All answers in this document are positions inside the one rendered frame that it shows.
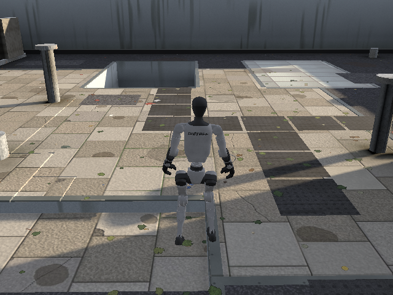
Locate robot right hand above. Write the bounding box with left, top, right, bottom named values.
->
left=221, top=167, right=235, bottom=179

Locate robot left upper arm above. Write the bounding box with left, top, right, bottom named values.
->
left=169, top=123, right=186, bottom=157

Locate robot left hand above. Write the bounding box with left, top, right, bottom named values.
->
left=162, top=163, right=176, bottom=175

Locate right robot forearm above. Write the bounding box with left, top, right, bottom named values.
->
left=222, top=148, right=233, bottom=169

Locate left robot shin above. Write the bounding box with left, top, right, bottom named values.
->
left=176, top=195, right=186, bottom=238

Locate robot right upper arm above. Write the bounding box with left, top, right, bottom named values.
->
left=211, top=124, right=228, bottom=158

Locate left robot forearm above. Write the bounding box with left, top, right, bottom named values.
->
left=164, top=147, right=175, bottom=167

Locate robot left foot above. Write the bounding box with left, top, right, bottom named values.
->
left=175, top=235, right=185, bottom=245

